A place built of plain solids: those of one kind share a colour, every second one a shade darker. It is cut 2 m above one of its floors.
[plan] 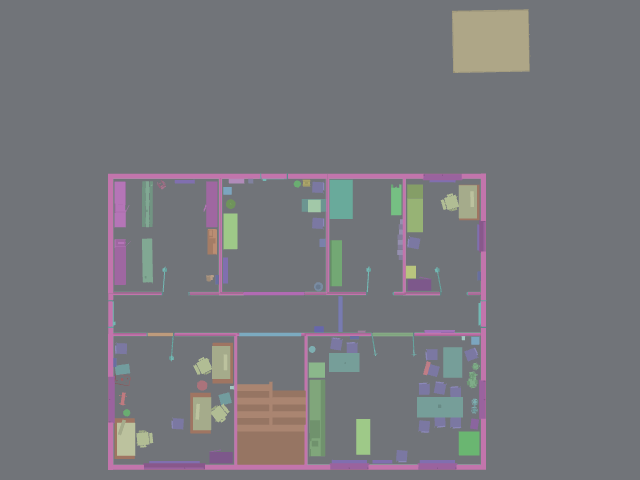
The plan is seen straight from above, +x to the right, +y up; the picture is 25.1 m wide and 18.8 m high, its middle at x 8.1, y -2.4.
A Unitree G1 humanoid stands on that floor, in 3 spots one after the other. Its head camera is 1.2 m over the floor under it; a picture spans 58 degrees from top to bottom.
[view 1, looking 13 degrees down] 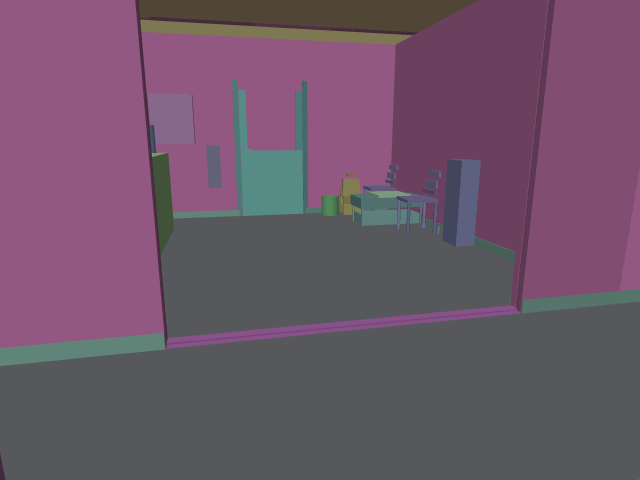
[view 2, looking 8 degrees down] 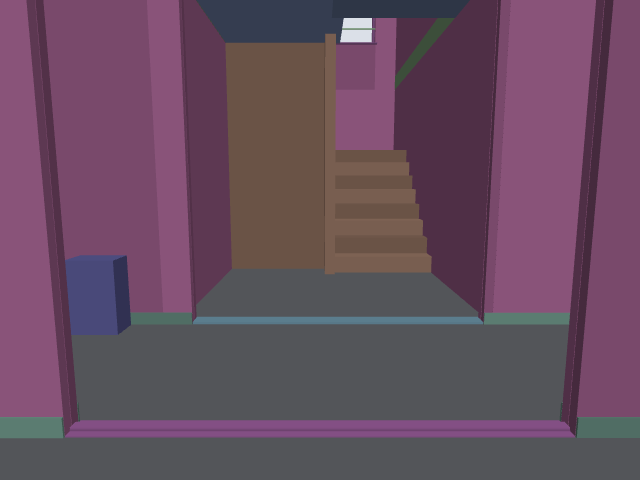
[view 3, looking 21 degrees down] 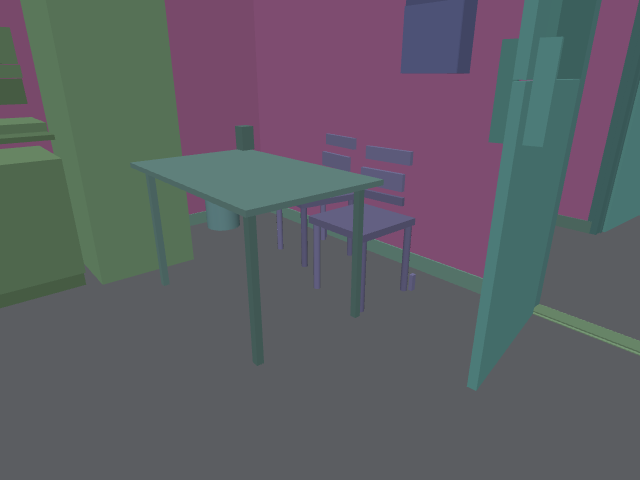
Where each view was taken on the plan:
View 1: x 5.46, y -7.05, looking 77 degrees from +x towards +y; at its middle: ground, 5.33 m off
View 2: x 6.30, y -2.55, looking -90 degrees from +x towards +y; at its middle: stair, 5.81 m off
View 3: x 10.95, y -8.35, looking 139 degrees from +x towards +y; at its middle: side_chair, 2.49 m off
